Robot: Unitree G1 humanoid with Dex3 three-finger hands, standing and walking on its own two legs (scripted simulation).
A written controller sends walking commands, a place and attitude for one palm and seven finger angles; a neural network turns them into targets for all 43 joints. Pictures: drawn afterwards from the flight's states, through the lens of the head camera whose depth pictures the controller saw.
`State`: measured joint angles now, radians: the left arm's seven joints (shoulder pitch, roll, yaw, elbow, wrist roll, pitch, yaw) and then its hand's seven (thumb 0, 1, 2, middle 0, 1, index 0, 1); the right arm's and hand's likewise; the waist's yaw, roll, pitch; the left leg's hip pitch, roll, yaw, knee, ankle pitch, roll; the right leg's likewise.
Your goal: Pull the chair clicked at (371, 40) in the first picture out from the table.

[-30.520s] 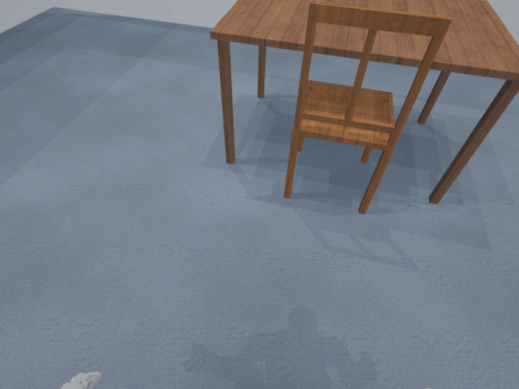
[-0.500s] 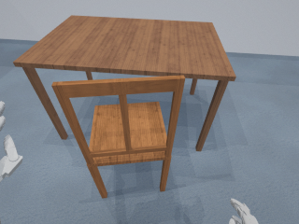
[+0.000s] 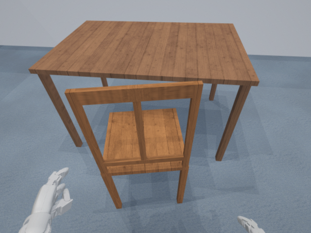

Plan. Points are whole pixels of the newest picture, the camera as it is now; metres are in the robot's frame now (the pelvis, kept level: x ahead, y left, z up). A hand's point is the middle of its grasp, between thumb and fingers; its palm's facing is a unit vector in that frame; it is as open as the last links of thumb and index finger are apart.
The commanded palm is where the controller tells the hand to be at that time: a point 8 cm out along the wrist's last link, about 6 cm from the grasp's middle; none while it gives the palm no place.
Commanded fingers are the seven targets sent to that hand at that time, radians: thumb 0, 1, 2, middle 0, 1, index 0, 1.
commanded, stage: let the arm hang, fingers relaxed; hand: left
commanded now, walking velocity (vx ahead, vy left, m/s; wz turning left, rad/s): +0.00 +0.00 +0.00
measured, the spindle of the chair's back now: (140, 133) +0.49 +0.09 -0.07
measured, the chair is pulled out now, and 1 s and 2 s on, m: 0.22 0.22 0.22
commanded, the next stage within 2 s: look to check the result in 0.96 s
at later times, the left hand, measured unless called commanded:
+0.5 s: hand out of the picture -0.03 +0.19 -0.15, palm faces -0.02 -0.97 -0.25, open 7.3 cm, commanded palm none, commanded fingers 0.00 0.90 0.90 -0.20 -0.30 -0.20 -0.30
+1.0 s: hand out of the picture +0.02 +0.16 -0.16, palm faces -0.02 -0.98 -0.19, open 7.3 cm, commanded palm none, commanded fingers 0.00 0.90 0.90 -0.20 -0.30 -0.20 -0.30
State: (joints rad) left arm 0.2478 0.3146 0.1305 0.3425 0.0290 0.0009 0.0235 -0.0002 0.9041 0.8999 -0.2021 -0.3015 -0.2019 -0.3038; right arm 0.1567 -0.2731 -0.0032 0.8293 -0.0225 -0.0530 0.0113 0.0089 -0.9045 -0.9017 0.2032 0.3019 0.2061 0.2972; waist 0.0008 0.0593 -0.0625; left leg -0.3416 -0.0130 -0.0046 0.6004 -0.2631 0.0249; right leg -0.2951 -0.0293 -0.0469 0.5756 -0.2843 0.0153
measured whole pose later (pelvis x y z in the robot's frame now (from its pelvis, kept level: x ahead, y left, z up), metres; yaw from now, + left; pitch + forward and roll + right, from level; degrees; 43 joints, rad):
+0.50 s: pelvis +0.02 +0.00 +0.01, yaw -2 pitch +0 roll +0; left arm 0.36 0.19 -0.01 1.16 0.01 0.02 0.03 0.00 0.93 0.90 -0.20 -0.30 -0.20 -0.30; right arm 0.35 -0.16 0.01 1.12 -0.01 0.00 -0.02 0.01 -0.91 -0.90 0.20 0.30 0.20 0.30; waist 0.00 0.03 0.02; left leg -0.21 -0.01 0.03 0.43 -0.21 0.02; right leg -0.19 -0.03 -0.01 0.42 -0.23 0.02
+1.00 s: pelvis +0.03 -0.01 +0.01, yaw -3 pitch -1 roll +0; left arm 0.31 0.12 -0.01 1.13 0.01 -0.01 0.04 0.01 0.92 0.90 -0.20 -0.30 -0.20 -0.30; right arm 0.33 -0.14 0.00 1.14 -0.01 -0.01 -0.02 0.00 -0.91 -0.90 0.20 0.30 0.20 0.30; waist -0.01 0.02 0.00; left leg -0.18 0.00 0.04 0.41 -0.22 0.01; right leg -0.16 -0.01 0.00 0.41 -0.24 0.01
